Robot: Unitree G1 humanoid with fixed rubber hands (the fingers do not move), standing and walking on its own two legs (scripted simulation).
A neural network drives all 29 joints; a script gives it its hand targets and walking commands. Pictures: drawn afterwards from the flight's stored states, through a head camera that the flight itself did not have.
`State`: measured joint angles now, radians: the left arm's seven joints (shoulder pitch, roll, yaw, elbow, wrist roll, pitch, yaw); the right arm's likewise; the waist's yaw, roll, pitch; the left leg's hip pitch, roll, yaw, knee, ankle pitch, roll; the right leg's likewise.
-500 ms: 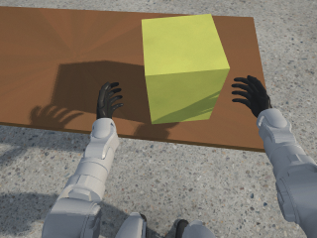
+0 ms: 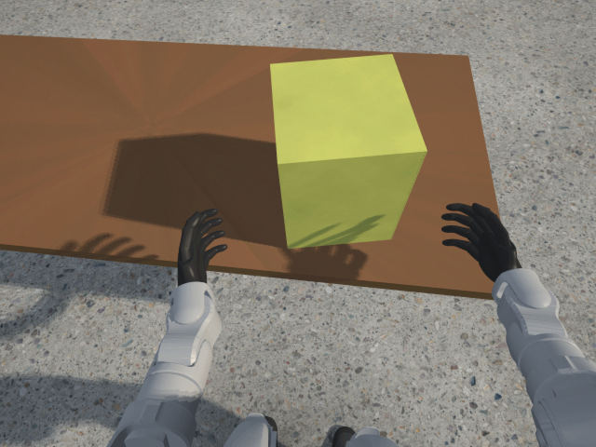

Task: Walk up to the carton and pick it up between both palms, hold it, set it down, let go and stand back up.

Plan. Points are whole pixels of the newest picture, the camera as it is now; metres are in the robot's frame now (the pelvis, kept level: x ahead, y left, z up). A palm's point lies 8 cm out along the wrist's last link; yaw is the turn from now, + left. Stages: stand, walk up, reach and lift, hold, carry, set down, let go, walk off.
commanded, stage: set down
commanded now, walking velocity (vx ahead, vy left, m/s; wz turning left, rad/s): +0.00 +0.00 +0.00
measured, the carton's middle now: (335, 159) +0.57 -0.01 -0.04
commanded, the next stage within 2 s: none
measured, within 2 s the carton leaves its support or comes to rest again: neither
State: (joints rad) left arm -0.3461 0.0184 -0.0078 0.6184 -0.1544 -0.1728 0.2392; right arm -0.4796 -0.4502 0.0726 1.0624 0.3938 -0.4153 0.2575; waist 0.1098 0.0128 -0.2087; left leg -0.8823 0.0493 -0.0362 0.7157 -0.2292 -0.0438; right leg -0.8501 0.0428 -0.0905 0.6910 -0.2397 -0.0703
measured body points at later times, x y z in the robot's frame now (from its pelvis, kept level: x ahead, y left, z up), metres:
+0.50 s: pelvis +0.01 +0.00 +0.01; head +0.08 +0.01 +0.46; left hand +0.32 +0.18 -0.02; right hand +0.33 -0.24 -0.02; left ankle +0.05 +0.14 -0.70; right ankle +0.04 -0.08 -0.70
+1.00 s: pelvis +0.03 +0.01 +0.03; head +0.09 +0.02 +0.48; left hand +0.29 +0.22 -0.04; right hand +0.30 -0.22 -0.04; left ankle +0.05 +0.14 -0.70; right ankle +0.04 -0.08 -0.70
